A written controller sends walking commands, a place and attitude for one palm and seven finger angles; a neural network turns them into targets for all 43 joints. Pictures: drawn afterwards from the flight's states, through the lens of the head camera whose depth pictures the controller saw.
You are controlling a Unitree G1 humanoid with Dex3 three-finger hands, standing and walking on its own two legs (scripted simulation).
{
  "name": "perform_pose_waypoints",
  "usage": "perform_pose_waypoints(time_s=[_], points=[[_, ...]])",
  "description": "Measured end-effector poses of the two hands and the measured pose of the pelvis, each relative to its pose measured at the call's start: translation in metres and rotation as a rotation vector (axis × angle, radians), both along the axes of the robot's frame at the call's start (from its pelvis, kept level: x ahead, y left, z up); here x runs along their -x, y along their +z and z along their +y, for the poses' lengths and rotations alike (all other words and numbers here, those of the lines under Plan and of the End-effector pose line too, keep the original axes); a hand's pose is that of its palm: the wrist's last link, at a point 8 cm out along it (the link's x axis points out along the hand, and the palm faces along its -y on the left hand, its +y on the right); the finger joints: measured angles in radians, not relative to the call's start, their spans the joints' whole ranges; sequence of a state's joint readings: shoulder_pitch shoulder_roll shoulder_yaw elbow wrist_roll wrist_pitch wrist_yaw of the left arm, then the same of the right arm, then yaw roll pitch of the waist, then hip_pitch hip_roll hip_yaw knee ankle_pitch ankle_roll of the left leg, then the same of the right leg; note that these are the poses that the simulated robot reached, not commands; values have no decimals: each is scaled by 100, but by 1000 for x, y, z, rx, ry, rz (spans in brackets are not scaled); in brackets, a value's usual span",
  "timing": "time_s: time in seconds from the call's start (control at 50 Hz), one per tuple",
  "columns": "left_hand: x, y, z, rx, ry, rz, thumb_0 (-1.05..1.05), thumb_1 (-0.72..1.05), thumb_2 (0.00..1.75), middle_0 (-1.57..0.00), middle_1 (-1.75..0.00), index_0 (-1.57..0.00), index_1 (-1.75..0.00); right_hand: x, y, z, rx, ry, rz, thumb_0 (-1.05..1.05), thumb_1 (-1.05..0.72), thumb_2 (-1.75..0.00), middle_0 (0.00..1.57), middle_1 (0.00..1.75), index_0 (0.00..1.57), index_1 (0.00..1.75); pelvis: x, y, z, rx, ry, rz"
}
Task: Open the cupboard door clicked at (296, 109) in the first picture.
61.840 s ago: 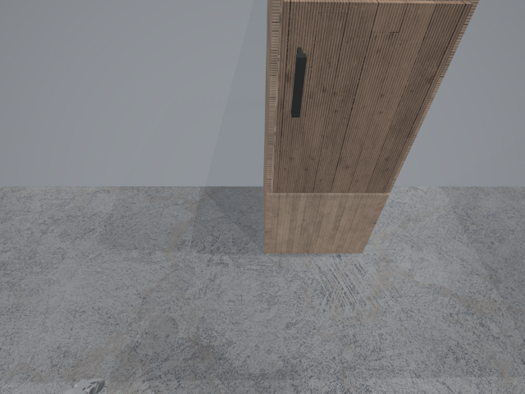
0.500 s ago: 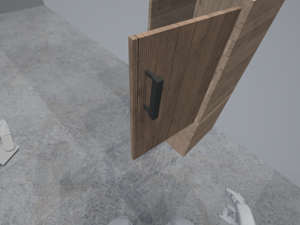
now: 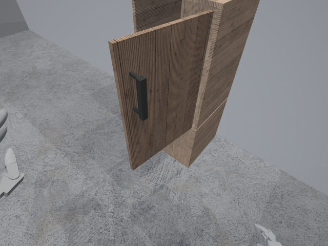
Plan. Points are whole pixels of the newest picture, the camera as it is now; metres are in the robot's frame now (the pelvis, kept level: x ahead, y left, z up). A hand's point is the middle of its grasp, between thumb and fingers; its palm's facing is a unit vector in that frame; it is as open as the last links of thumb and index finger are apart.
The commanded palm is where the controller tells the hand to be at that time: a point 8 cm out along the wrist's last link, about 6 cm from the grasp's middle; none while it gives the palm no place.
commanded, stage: stop stepping back and stand still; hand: left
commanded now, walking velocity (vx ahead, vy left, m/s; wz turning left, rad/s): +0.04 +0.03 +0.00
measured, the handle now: (138, 96) +0.51 +0.11 +0.09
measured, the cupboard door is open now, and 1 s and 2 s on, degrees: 82 82 82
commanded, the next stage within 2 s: let the arm hang, fingers relaxed in 0.48 s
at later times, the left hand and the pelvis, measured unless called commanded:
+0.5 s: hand out of the picture +0.14 +0.28 +0.16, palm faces +0.44 -0.78 -0.45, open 7.5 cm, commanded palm +0.08 +0.31 +0.18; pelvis -0.06 +0.01 +0.01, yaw +1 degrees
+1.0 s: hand out of the picture -0.11 +0.16 -0.18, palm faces +0.08 -0.99 -0.12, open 7.3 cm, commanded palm none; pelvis -0.06 +0.00 +0.01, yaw +3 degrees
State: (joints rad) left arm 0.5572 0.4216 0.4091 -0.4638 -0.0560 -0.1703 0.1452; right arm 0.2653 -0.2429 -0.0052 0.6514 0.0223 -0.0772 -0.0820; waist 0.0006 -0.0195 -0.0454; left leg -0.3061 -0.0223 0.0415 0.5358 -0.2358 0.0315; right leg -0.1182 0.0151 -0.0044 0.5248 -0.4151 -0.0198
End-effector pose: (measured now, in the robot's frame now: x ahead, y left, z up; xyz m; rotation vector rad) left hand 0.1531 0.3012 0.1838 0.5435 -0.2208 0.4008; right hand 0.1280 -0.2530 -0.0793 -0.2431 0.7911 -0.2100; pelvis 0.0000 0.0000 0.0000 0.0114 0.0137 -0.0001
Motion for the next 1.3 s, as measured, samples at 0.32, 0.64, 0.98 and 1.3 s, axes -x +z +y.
perform_pose_waypoints(time_s=[0.32,0.64,0.98,1.3], points=[[55,4,2,-14,-38,-45,1,88,89,-22,-30,-21,-30,50,5,14,-3,6,-38,1,-91,-90,20,30,20,30,49,1,8,50,-3,-50],[56,-49,8,37,-17,220,1,89,90,-21,-30,-20,-30,37,-11,42,-101,147,-26,1,-90,-90,21,30,21,30,63,1,11,55,25,-21],[253,-334,-84,724,232,1604,2,94,89,-21,-30,-20,-30,163,-37,-6,15,-24,574,1,-91,-90,20,30,20,30,57,5,4,29,53,-31],[286,-312,-84,692,386,1666,1,91,89,-20,-30,-19,-30,184,-70,53,-183,-26,667,2,-93,-90,20,30,20,30,45,7,1,17,47,-51]])
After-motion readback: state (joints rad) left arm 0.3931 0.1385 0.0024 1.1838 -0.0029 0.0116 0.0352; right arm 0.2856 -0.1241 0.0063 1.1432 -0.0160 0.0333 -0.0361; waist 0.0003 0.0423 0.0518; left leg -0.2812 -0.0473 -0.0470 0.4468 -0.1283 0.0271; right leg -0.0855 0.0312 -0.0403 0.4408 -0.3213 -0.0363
